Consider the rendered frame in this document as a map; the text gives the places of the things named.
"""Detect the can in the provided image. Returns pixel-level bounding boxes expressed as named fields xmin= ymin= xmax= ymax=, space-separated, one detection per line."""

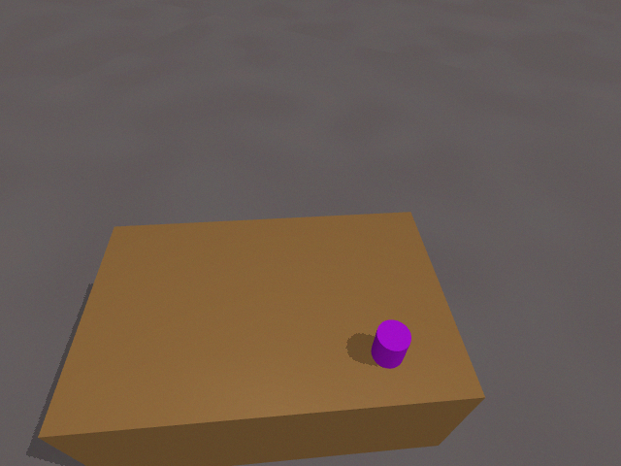
xmin=372 ymin=319 xmax=411 ymax=369

